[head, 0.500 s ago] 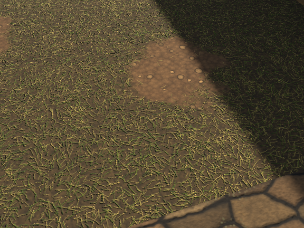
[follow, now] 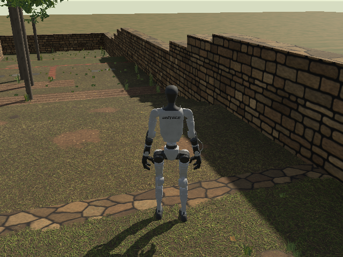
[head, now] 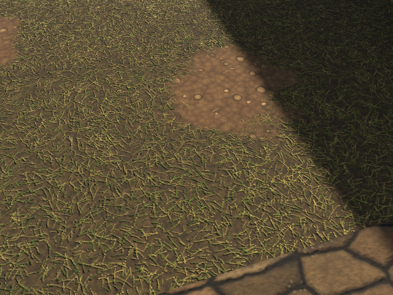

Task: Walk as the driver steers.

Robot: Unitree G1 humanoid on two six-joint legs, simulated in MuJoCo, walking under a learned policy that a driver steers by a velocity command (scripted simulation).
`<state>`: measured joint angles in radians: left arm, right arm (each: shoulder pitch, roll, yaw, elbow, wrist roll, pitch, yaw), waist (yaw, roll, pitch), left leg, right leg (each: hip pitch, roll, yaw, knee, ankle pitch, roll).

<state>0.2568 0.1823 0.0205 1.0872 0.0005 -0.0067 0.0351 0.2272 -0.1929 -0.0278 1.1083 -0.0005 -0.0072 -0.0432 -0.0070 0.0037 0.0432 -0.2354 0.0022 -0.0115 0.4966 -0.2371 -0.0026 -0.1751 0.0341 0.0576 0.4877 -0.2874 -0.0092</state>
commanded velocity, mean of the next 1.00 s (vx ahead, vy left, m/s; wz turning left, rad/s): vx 0.33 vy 0.00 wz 0.00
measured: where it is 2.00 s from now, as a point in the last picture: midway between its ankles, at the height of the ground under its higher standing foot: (210, 209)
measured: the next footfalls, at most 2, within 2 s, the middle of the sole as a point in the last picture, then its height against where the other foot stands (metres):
right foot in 0.76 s outside the picture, level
left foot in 1.40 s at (186, 244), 0.03 m lower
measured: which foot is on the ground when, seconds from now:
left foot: down 0.00-0.78, up 0.80-1.00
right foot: down 0.00-0.46, up 0.48-0.74, down 0.76-1.00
